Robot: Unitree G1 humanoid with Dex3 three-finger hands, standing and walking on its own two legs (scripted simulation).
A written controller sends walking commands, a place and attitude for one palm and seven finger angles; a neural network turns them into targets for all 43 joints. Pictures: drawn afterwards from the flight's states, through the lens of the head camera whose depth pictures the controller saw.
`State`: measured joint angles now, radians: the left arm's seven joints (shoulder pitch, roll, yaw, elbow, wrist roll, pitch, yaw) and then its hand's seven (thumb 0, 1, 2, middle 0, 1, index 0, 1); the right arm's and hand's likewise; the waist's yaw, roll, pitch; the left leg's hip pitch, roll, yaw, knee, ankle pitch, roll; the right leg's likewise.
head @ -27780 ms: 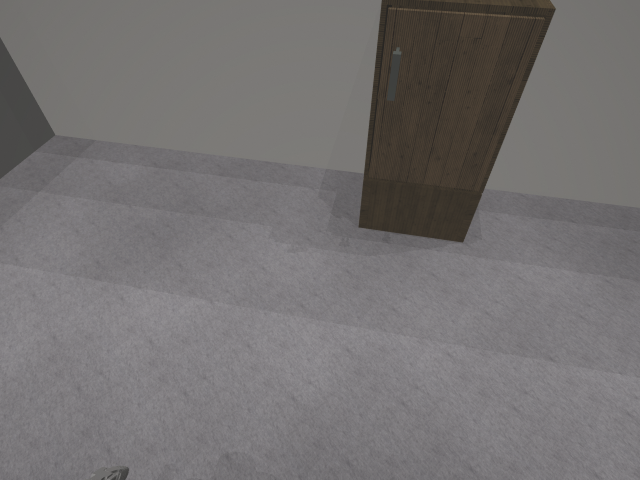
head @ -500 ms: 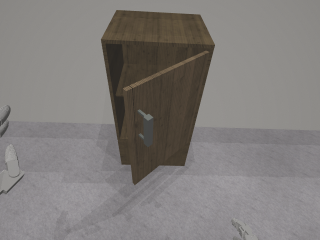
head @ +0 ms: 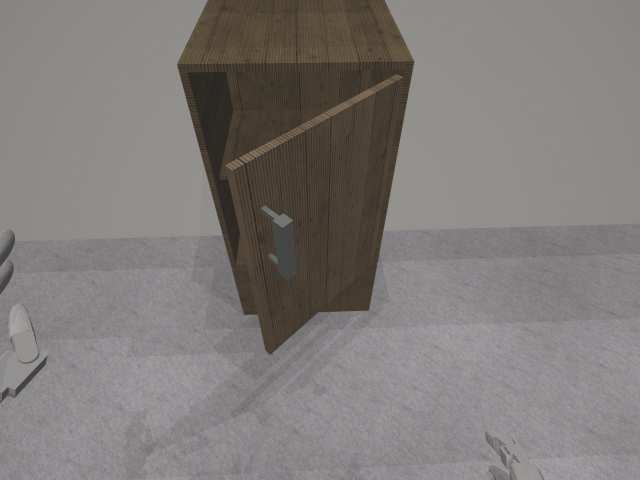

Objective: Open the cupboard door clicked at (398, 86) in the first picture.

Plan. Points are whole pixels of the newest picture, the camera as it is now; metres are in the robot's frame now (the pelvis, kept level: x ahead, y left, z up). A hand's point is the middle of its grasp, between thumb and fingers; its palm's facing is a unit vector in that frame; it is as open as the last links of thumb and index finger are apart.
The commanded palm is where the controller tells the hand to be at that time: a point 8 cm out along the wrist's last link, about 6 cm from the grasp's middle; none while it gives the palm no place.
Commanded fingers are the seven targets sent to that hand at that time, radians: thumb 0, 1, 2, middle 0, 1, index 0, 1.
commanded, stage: let the arm hang, fingers relaxed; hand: left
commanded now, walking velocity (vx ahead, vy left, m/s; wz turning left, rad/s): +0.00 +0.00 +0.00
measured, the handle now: (277, 242) +0.51 +0.11 -0.04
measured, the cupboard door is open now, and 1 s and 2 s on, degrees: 43 43 43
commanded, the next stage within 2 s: look to check the result in 1.18 s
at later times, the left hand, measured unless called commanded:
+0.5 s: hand out of the picture -0.01 +0.18 -0.17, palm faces +0.06 -0.98 -0.21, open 7.0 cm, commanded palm none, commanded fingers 0.00 0.90 0.90 -0.20 -0.30 -0.20 -0.30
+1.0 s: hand out of the picture -0.02 +0.16 -0.17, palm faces +0.06 -0.98 -0.17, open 7.3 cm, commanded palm none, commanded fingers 0.00 0.90 0.90 -0.20 -0.30 -0.20 -0.30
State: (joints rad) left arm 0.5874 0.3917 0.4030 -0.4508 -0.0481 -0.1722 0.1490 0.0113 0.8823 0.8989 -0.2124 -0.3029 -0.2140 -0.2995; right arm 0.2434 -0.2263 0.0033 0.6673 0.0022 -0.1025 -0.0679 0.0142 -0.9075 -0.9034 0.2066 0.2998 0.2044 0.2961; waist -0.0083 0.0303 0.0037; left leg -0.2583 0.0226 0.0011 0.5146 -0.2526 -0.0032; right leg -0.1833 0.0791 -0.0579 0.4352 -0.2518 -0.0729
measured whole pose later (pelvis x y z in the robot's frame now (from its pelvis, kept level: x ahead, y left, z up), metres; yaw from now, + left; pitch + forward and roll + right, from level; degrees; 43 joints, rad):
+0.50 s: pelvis -0.03 -0.01 +0.00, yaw +2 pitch -2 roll +0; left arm 0.26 0.20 0.02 1.04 0.01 0.02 0.01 -0.02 0.98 0.90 -0.21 -0.30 -0.21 -0.30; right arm 0.24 -0.20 0.02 1.06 -0.03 0.03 -0.02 0.01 -0.91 -0.90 0.20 0.30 0.20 0.30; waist 0.00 -0.01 0.07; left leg -0.25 0.00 -0.03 0.46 -0.18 -0.01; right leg -0.19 0.06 -0.09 0.42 -0.22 -0.09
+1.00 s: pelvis -0.01 +0.00 +0.00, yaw +1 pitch -2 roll +0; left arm 0.28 0.11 0.01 1.15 0.01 0.00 0.04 0.02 0.93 0.90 -0.20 -0.30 -0.20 -0.30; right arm 0.30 -0.09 0.01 1.15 -0.02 0.01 -0.04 0.01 -0.91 -0.90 0.20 0.30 0.20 0.30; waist -0.01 0.01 0.03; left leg -0.20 -0.01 -0.01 0.42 -0.18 0.00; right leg -0.15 0.05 -0.07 0.42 -0.23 -0.07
